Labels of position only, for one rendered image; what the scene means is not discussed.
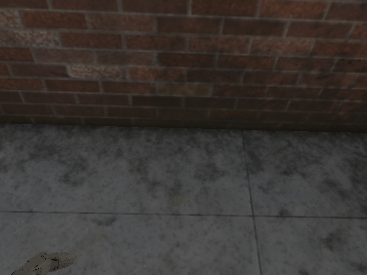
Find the robot left hand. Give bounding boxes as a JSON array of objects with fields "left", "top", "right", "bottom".
[{"left": 11, "top": 252, "right": 76, "bottom": 275}]

